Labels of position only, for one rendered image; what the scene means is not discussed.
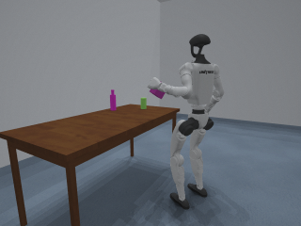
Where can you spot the robot left hand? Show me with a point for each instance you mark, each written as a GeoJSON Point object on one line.
{"type": "Point", "coordinates": [153, 83]}

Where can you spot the robot left foot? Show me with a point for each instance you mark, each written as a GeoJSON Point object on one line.
{"type": "Point", "coordinates": [184, 203]}

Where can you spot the robot left forearm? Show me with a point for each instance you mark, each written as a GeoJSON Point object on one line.
{"type": "Point", "coordinates": [170, 90]}

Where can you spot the robot right upper arm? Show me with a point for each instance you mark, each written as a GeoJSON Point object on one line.
{"type": "Point", "coordinates": [219, 91]}

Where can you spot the table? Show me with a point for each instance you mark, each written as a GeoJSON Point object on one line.
{"type": "Point", "coordinates": [72, 141]}

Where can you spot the robot left upper arm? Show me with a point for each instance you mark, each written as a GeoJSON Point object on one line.
{"type": "Point", "coordinates": [186, 77]}

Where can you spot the robot right forearm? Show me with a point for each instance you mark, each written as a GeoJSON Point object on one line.
{"type": "Point", "coordinates": [212, 103]}

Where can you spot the sponge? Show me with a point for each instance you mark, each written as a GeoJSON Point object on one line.
{"type": "Point", "coordinates": [157, 93]}

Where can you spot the right robot shin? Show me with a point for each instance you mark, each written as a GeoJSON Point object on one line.
{"type": "Point", "coordinates": [197, 168]}

